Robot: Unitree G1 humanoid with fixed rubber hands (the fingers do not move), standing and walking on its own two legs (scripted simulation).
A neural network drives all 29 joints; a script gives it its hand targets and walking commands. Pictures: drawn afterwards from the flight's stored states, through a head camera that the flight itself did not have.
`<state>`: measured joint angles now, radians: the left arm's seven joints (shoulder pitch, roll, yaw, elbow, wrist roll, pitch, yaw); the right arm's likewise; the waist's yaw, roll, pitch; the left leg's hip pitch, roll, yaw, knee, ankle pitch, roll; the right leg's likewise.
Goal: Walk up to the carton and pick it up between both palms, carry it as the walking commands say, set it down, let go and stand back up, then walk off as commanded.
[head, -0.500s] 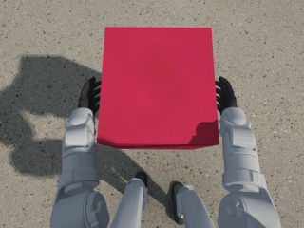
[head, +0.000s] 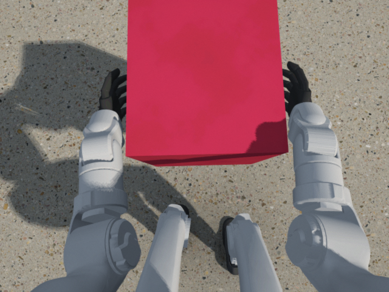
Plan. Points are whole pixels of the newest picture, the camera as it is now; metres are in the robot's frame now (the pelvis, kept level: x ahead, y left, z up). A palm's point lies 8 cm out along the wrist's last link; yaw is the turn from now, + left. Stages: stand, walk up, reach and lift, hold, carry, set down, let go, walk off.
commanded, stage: set down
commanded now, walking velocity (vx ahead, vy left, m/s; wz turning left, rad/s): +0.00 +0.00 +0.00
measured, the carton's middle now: (203, 98) +0.51 +0.04 -0.15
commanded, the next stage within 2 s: none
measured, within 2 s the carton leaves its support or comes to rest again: neither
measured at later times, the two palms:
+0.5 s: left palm (123, 108) +0.48 +0.22 -0.16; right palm (279, 105) +0.51 -0.13 -0.15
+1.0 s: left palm (132, 108) +0.51 +0.23 -0.24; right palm (266, 103) +0.54 -0.12 -0.23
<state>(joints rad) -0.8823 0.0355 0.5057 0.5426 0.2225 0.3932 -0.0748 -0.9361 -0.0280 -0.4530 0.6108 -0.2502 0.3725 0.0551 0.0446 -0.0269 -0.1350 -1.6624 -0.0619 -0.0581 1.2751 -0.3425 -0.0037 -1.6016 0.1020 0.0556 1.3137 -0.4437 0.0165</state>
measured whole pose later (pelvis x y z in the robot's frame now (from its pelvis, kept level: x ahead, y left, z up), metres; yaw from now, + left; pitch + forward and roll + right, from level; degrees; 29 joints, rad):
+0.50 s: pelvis -0.02 +0.00 -0.07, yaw -1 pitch +46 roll -2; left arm -1.10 0.16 0.49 0.69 0.15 0.37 -0.05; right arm -1.15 -0.09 -0.42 0.73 -0.18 0.36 -0.03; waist 0.05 -0.03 -0.09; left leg -1.95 -0.07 -0.05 1.55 -0.40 -0.02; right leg -1.89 0.12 0.04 1.60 -0.51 0.02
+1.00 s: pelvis -0.03 +0.00 -0.14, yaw -2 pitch +45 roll -3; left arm -1.31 0.24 0.45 0.76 0.12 0.39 -0.02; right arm -1.38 -0.19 -0.40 0.81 -0.15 0.38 -0.04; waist 0.06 -0.03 0.06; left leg -2.13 -0.07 -0.04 1.77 -0.44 -0.01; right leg -2.06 0.14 0.03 1.81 -0.55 0.04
